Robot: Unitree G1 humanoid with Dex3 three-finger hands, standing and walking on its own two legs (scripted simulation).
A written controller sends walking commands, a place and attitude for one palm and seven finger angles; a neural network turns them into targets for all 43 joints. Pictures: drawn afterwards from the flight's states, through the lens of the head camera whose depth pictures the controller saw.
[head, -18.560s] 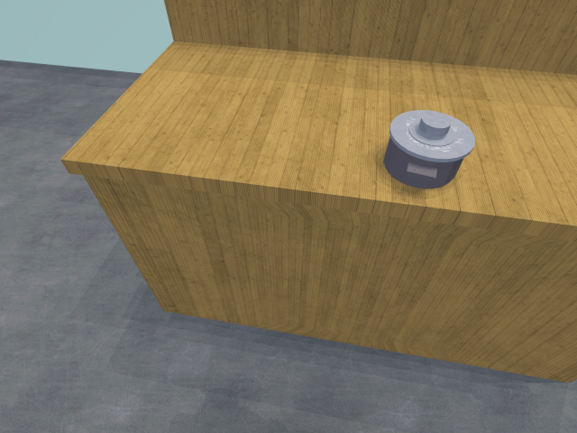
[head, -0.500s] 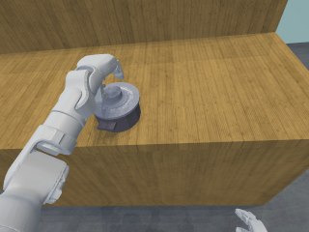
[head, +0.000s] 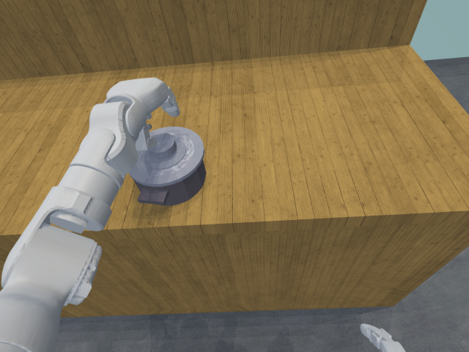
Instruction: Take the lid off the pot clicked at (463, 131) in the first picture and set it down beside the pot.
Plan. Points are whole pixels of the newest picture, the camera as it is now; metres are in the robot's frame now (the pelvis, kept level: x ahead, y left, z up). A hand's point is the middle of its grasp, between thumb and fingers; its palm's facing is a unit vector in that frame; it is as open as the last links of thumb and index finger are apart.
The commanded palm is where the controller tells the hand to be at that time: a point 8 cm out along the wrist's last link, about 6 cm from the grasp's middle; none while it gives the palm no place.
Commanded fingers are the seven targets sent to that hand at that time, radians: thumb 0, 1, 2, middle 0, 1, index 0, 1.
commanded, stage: move the open hand above the knob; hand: left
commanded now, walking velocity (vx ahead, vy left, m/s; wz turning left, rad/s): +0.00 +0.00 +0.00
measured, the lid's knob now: (161, 145) +0.47 +0.14 +0.10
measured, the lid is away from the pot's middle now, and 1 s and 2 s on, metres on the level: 0.00 0.00 0.00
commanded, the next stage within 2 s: lower the open fingers around the knob in 0.28 s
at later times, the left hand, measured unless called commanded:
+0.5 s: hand (149, 129) +0.45 +0.14 +0.16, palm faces -0.27 -0.05 -0.96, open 9.9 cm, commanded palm +0.43 +0.15 +0.22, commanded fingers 0.00 -0.32 1.53 -0.86 -0.08 -0.86 -0.08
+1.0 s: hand (152, 148) +0.43 +0.14 +0.13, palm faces -0.31 -0.06 -0.95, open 10.0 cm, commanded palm +0.42 +0.15 +0.19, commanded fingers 0.00 -0.32 1.53 -0.86 -0.08 -0.86 -0.08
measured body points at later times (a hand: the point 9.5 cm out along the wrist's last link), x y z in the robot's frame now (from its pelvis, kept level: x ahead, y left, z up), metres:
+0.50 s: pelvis +0.00 +0.01 +0.00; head +0.03 -0.03 +0.45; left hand +0.46 +0.14 +0.21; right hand +0.14 -0.23 -0.13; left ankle +0.01 +0.10 -0.74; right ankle -0.03 -0.11 -0.74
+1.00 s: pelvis -0.01 +0.00 +0.00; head +0.01 -0.03 +0.45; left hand +0.44 +0.14 +0.18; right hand +0.13 -0.24 -0.13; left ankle +0.01 +0.10 -0.74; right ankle -0.03 -0.11 -0.74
